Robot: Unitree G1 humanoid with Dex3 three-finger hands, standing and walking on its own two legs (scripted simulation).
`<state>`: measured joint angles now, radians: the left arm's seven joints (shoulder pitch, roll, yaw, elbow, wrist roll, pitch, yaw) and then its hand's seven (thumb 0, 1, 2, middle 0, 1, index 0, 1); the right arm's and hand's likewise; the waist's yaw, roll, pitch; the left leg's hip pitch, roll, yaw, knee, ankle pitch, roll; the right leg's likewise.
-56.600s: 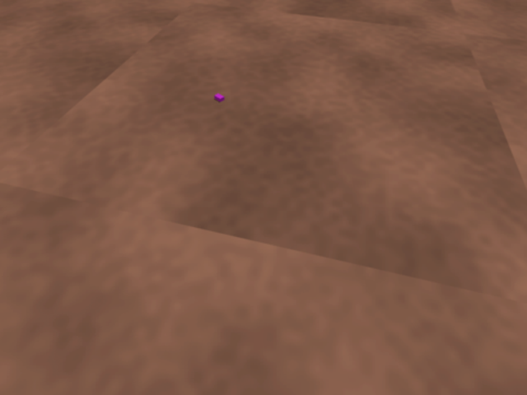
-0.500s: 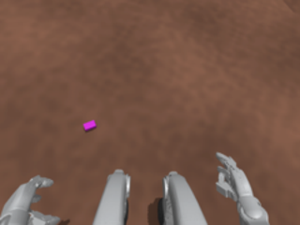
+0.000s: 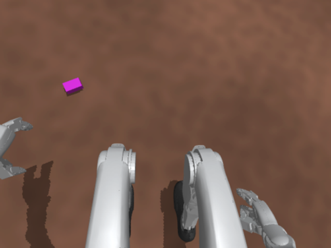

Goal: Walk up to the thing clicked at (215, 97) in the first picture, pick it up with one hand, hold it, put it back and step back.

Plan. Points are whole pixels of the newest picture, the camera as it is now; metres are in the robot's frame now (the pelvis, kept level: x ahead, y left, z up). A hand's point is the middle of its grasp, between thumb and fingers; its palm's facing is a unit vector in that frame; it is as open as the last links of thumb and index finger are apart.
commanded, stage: rise first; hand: left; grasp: from above
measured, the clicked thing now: (73, 85) +0.58 +0.35 -0.38
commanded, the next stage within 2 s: none
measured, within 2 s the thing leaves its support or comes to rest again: neither
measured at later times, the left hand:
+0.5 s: hand (24, 140) +0.33 +0.40 -0.21, palm faces -0.47 -0.16 -0.87, open 11.5 cm
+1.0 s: hand (33, 133) +0.36 +0.39 -0.25, palm faces -0.46 -0.12 -0.88, open 11.5 cm
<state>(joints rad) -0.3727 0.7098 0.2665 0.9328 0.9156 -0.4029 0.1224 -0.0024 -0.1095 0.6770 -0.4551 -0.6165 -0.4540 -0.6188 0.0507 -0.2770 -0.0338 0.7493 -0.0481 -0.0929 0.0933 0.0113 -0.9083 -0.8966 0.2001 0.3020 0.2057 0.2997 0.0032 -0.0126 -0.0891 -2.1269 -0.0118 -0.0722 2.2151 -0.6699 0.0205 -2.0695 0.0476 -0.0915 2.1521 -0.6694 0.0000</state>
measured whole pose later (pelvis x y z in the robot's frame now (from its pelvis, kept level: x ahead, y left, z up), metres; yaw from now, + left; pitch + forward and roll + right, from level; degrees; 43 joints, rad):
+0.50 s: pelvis +0.00 +0.01 -0.06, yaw -3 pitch +30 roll -9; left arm -0.56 0.87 0.31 1.23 1.24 -0.57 0.34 0.00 -0.09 0.70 -0.42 -0.66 -0.43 -0.65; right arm 0.01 -0.27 0.02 0.81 -0.15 0.00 0.15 0.01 -0.90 -0.89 0.20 0.30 0.21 0.30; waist -0.06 -0.06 -0.05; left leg -2.28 -0.01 -0.11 2.43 -0.69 0.03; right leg -2.19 0.05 -0.14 2.33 -0.69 0.01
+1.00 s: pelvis +0.01 +0.01 -0.09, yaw -5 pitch +29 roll -10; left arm -0.65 0.95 0.32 1.38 1.36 -0.58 0.45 0.00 -0.09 0.66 -0.44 -0.64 -0.45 -0.63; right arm 0.00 -0.24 0.05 0.82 -0.19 0.02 0.15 0.00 -0.90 -0.89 0.20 0.30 0.21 0.30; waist -0.10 -0.08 -0.03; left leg -2.33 0.00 -0.13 2.52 -0.71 0.04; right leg -2.25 0.06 -0.16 2.40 -0.69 0.01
